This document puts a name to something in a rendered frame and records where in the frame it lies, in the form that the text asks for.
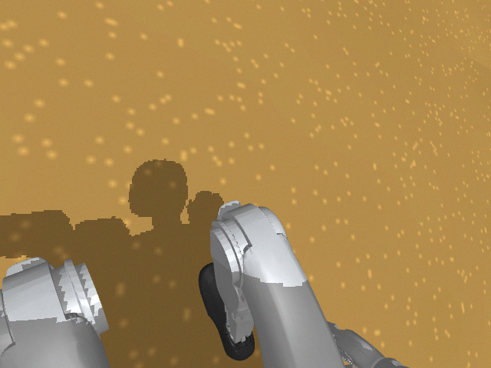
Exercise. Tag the right robot foot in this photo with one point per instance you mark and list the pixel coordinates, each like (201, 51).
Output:
(216, 310)

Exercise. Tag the right robot hand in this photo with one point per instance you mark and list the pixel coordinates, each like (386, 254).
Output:
(354, 349)

